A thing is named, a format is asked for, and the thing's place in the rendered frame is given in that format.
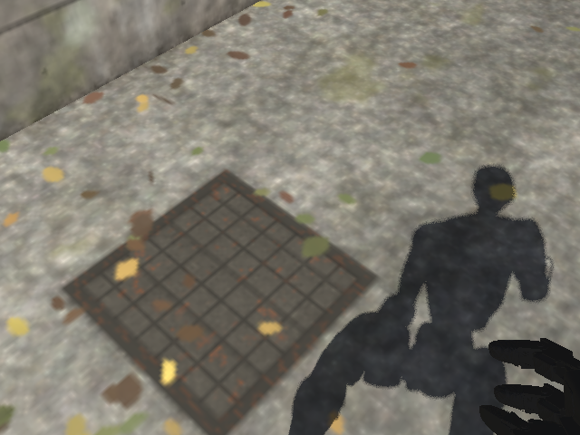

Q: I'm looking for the robot right hand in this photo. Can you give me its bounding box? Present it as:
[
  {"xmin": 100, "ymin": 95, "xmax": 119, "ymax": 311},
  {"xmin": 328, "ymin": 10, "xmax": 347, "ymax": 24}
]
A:
[{"xmin": 479, "ymin": 338, "xmax": 580, "ymax": 435}]

